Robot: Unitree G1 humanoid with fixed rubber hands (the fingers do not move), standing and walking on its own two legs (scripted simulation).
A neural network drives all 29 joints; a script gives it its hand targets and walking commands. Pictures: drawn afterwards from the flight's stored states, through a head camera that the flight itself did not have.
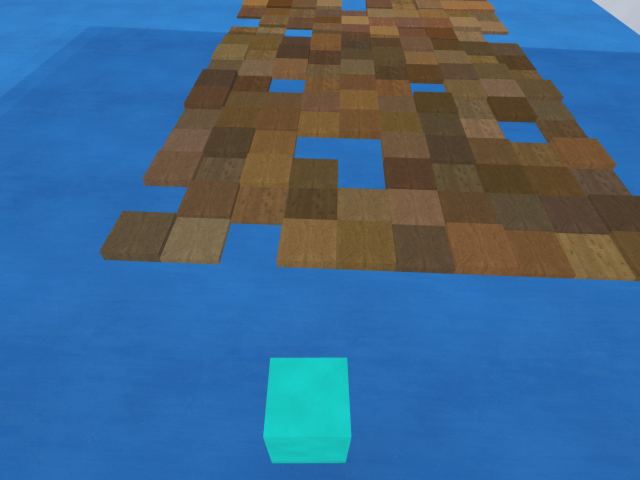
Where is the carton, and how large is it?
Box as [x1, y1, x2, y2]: [263, 358, 350, 462]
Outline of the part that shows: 270,358 263,437 271,461 345,462 350,440 346,358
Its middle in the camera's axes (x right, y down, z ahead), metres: -0.03 +0.48 +1.08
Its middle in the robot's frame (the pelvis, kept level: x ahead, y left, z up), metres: +0.43 +0.04 -0.65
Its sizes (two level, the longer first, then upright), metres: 0.210 0.200 0.250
